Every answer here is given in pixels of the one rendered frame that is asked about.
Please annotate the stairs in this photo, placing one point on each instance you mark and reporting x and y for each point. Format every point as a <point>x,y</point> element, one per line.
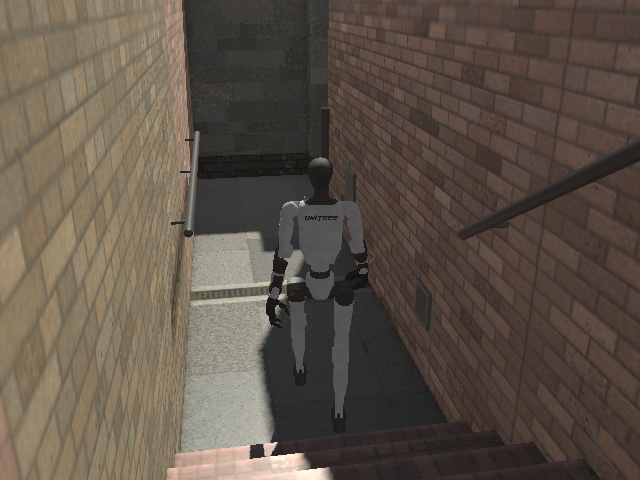
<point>444,451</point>

